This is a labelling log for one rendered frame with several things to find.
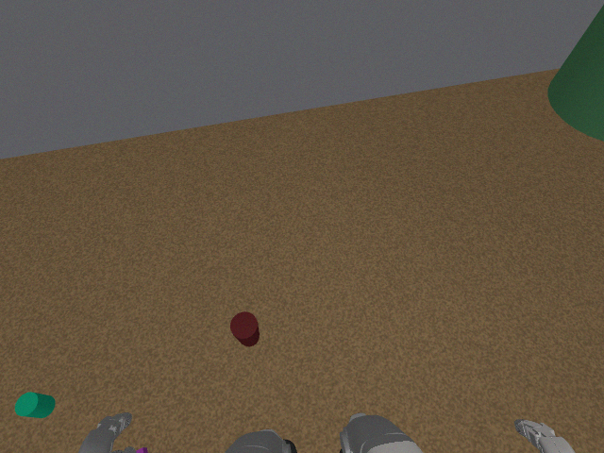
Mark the left robot hand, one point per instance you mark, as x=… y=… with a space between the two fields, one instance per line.
x=101 y=440

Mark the right robot hand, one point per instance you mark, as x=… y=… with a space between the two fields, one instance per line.
x=542 y=437

